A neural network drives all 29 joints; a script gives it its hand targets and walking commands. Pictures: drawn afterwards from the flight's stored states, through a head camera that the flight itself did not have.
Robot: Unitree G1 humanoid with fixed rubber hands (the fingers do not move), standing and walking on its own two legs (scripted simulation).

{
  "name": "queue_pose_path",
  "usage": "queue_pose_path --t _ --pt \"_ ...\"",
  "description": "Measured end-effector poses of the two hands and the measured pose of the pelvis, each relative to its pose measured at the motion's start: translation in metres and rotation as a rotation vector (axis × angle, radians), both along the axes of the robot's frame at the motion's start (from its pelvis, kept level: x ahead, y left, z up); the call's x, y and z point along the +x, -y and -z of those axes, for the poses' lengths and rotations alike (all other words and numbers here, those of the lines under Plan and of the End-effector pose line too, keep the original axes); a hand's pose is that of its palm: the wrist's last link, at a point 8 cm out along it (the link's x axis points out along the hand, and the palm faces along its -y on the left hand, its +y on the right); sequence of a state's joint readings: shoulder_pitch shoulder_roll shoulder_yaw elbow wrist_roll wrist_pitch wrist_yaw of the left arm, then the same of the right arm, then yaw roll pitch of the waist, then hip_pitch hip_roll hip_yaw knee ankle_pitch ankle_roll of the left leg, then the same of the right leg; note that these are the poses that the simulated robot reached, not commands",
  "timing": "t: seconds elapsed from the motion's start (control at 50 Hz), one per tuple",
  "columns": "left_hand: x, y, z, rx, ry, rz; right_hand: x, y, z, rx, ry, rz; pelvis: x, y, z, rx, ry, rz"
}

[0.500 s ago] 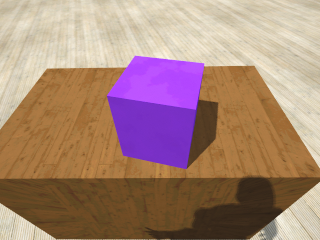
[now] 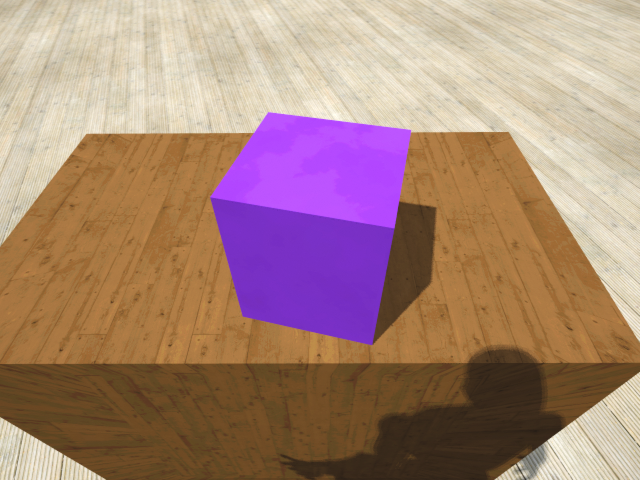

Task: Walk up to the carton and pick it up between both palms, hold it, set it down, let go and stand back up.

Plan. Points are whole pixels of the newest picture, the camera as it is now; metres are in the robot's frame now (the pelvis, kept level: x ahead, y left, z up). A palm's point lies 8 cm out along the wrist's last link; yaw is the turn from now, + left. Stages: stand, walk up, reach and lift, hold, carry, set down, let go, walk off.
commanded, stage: stand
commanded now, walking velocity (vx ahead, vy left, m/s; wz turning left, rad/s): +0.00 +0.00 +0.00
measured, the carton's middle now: (320, 230) +0.46 +0.01 +0.06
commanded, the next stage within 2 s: none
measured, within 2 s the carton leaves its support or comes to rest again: neither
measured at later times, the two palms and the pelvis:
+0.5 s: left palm out of the picture +0.07 +0.29 -0.12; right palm out of the picture +0.06 -0.28 -0.12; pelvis +0.02 +0.00 +0.00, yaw -1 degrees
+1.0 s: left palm out of the picture +0.08 +0.30 -0.12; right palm out of the picture +0.06 -0.29 -0.12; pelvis +0.03 +0.01 +0.00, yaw -1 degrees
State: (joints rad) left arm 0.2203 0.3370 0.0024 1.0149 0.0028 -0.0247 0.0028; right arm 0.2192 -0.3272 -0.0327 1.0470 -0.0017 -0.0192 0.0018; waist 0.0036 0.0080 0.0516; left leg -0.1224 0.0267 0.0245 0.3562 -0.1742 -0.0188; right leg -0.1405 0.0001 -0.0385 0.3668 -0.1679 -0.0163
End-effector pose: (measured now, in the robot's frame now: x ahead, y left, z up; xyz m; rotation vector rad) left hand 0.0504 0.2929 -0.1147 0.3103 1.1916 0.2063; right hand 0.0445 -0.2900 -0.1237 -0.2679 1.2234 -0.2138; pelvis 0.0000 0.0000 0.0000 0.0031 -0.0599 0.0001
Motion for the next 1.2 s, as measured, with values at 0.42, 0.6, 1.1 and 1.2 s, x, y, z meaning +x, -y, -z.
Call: queue_pose_path --t 0.42,0.6,1.1,1.2 --pt "0.015 0.001 0.003 -0.006 -0.019 -0.005 0.019 -0.005 -0.001 0.0 0.001 0.008 0.015 -0.003 -0.001 0.003 -0.001 0.012" --pt "0.019 0.0 0.002 -0.003 -0.03 -0.002 0.015 -0.008 0.002 0.003 -0.019 0.02 0.02 -0.005 -0.002 0.002 -0.005 0.011" --pt "0.033 -0.002 0.001 0.009 -0.021 0.0 0.017 -0.005 0.0 -0.007 -0.026 0.039 0.027 -0.005 -0.002 0.001 -0.005 0.019" --pt "0.033 -0.002 0.002 0.006 -0.021 -0.002 0.017 -0.005 0.0 -0.006 -0.031 0.041 0.028 -0.005 -0.002 0.001 -0.004 0.022"
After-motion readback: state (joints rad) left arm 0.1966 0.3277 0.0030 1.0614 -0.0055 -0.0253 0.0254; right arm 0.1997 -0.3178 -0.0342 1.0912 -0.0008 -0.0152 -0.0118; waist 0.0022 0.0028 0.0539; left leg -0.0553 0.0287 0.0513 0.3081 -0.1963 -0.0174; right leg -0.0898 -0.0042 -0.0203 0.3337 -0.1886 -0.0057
